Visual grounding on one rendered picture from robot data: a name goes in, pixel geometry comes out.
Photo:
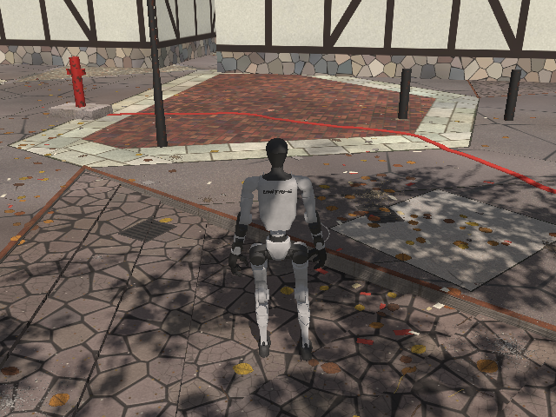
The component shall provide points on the robot left upper arm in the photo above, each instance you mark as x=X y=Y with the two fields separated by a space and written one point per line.
x=250 y=184

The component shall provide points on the left robot thigh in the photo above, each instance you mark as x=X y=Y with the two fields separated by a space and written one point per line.
x=259 y=264

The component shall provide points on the left robot foot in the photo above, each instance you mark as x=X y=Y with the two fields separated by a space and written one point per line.
x=264 y=350

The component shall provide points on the robot right hand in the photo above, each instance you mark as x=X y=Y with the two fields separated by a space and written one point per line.
x=321 y=256

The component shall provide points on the robot right forearm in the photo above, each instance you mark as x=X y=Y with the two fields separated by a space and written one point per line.
x=316 y=233

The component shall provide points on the robot left hand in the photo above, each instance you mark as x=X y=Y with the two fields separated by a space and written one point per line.
x=232 y=263

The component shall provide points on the robot left forearm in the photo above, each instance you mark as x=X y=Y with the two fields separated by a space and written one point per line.
x=239 y=237

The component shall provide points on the robot right upper arm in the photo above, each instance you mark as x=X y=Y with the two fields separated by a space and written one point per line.
x=305 y=185

